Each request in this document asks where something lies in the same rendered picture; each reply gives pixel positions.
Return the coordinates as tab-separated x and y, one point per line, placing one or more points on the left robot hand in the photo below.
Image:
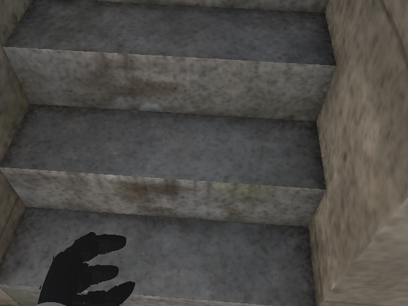
68	275

